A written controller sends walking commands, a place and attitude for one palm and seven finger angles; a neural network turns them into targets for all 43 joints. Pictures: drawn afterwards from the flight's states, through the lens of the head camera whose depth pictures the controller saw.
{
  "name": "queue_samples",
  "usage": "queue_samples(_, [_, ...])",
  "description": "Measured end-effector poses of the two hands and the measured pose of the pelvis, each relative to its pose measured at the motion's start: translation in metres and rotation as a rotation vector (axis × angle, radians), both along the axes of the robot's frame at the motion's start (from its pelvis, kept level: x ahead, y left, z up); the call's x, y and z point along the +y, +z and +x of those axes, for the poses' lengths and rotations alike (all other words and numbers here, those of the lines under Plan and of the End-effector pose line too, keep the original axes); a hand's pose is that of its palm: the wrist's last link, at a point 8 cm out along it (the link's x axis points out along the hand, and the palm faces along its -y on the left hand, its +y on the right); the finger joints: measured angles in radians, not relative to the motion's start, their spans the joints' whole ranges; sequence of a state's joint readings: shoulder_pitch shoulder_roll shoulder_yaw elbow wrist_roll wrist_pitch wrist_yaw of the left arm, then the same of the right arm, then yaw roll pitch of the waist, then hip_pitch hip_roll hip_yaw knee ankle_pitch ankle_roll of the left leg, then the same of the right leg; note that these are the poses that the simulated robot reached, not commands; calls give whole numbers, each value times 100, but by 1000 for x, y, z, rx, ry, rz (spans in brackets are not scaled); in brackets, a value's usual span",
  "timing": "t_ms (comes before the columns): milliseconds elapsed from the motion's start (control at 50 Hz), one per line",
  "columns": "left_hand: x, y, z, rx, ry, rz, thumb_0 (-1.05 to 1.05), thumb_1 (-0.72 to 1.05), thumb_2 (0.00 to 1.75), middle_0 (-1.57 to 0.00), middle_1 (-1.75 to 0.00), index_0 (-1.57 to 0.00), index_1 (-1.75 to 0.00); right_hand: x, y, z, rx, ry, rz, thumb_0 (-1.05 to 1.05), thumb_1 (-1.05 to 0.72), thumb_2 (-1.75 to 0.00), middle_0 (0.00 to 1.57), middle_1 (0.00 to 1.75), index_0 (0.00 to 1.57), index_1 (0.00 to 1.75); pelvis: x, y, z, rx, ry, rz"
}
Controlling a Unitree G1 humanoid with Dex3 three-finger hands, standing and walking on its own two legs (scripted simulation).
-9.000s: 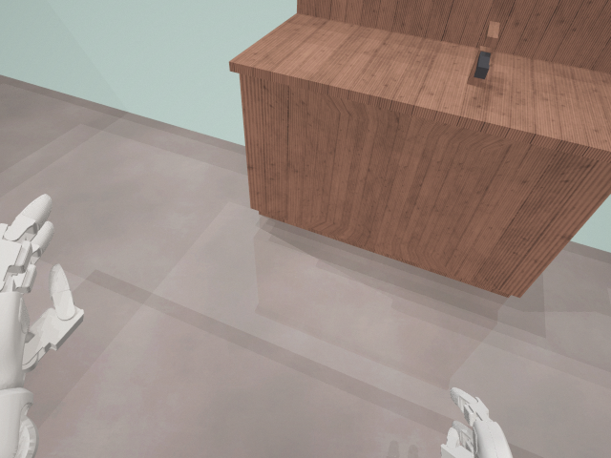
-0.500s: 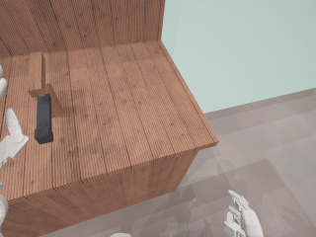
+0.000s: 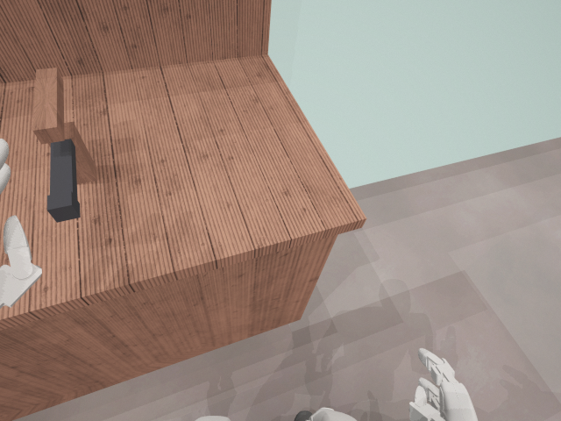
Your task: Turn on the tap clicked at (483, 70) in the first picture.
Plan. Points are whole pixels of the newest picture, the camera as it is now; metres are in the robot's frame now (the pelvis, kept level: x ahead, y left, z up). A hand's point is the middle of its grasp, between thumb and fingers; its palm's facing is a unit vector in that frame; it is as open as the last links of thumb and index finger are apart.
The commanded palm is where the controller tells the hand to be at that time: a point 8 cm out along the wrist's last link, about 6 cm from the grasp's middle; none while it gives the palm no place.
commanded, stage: come to a stop and stand still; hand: left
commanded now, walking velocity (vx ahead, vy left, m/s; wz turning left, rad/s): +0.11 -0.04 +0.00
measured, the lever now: (64, 206) +0.34 +0.32 +0.08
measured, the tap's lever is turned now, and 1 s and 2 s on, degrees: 0 0 0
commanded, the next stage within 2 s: look again from close up in 1.04 s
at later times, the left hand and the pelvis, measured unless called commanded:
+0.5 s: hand (46, 279) +0.21 +0.24 +0.16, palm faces +0.42 -0.84 -0.35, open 7.4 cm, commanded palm +0.15 +0.27 +0.18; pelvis +0.00 -0.01 +0.01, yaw +1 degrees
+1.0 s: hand (57, 250) +0.24 +0.25 +0.16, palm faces +0.40 -0.84 -0.37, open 7.4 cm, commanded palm +0.18 +0.28 +0.18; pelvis +0.03 -0.01 +0.01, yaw +2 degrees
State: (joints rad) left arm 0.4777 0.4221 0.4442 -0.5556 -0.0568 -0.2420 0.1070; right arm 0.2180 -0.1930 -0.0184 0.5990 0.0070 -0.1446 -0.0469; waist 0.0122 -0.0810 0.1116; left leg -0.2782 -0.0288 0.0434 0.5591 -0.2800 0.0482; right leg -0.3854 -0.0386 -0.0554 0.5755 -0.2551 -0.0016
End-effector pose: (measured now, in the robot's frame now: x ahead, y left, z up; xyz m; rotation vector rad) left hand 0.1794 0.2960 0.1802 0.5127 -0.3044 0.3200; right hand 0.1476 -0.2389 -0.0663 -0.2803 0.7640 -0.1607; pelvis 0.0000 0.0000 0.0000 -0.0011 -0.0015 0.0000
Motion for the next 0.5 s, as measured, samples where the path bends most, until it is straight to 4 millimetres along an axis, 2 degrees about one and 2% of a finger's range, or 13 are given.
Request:
queue_samples(60, [7,-2,-6,3,54,-21,2,89,90,-21,-30,-21,-30,4,-1,-12,7,5,17,2,-90,-90,20,30,20,30,0,2,-1,-10,17,-6])
queue_samples(160, [-5,1,-14,-44,40,-75,2,89,90,-21,-30,-21,-30,10,-1,-16,-1,40,54,2,-90,-89,20,30,20,30,-1,4,-7,-34,26,-27])
queue_samples(260, [-16,3,-17,-39,10,-65,2,89,90,-21,-30,-21,-30,14,4,-9,-50,55,81,2,-90,-89,21,30,20,30,-5,6,-9,-38,23,-23])
queue_samples(400, [-11,1,-18,-1,54,-57,2,89,90,-21,-30,-21,-30,10,7,5,-74,75,86,1,-90,-89,21,30,20,30,-11,7,-6,-30,22,-25])
queue_samples(500, [-14,-5,-9,13,64,-99,2,89,90,-21,-30,-21,-30,4,8,14,-59,79,64,1,-90,-89,21,30,20,30,-11,8,0,-23,22,-23])
